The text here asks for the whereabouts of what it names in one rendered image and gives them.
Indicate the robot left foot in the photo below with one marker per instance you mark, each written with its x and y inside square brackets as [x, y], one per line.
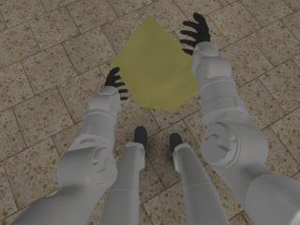
[140, 136]

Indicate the robot right hand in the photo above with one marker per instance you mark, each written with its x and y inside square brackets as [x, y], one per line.
[202, 34]

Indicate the robot right upper arm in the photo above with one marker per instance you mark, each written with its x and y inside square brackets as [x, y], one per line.
[237, 153]

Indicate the robot left hand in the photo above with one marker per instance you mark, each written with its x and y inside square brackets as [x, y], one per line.
[110, 81]

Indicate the robot left upper arm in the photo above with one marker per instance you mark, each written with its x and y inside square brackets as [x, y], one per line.
[83, 175]

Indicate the carton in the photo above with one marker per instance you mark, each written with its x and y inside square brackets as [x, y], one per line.
[155, 69]

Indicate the right robot forearm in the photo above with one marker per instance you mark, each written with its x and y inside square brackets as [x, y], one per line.
[217, 88]

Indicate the robot right thigh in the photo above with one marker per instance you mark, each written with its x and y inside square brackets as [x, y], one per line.
[202, 203]

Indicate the left robot forearm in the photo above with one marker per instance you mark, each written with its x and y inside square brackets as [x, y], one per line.
[99, 121]

